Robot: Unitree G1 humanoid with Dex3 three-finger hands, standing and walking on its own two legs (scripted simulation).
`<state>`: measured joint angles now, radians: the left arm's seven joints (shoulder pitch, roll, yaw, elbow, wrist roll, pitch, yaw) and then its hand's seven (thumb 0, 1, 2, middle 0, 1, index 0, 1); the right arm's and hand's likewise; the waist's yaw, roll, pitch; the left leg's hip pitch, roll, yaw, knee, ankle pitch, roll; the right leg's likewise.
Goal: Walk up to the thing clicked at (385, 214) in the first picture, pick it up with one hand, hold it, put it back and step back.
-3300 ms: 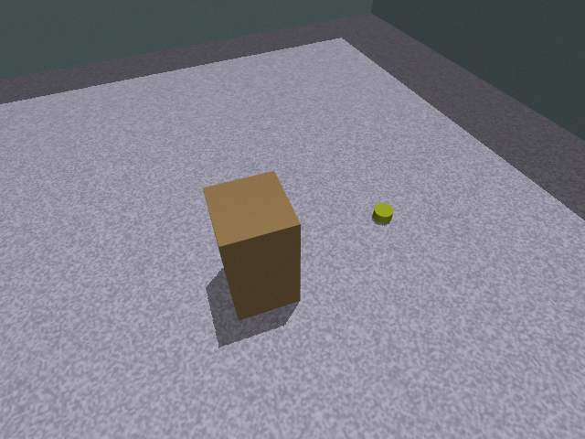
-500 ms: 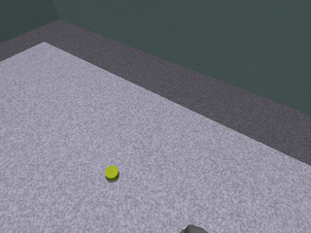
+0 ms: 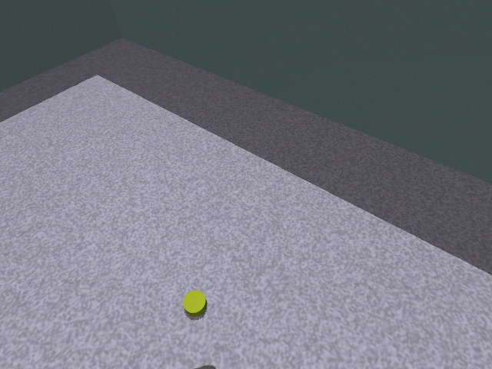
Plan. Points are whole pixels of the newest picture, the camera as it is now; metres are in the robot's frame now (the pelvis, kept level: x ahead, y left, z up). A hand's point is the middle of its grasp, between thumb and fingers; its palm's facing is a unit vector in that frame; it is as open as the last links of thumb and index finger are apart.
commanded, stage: walk up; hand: left
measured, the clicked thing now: (195, 303) +0.49 +0.26 -0.73
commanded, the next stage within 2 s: stand in 1.64 s
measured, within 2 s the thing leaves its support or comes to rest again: neither
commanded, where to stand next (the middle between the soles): +0.10 +0.01 m, yaw +1 degrees
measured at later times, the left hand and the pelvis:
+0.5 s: hand out of the picture +0.12 +0.27 -0.14, palm faces -0.02 -0.93 -0.38, open 7.4 cm; pelvis +0.06 +0.01 +0.00, yaw -1 degrees
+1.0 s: hand (113, 359) +0.18 +0.27 -0.13, palm faces +0.01 -0.94 -0.33, open 7.4 cm; pelvis +0.08 +0.01 +0.03, yaw +0 degrees
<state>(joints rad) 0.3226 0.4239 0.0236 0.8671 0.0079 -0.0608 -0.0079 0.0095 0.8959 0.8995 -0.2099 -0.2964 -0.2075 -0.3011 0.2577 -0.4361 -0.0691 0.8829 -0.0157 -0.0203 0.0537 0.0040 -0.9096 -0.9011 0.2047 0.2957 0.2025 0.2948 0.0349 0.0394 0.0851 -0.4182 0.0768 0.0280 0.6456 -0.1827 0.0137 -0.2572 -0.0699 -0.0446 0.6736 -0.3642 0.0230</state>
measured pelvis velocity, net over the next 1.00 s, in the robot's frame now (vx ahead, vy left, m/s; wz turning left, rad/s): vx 0.08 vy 0.01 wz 0.01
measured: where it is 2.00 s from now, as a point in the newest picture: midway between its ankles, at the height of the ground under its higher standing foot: outside the picture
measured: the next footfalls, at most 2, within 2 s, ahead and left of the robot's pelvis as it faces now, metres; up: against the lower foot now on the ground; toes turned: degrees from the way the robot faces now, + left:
left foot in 0.02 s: +0.14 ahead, +0.14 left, +0.00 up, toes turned -1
right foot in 0.28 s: +0.11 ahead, -0.12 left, +0.00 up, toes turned -3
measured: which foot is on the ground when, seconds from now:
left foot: up 0.00-0.00, down 0.02-1.00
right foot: down 0.00-0.02, up 0.04-0.26, down 0.28-1.00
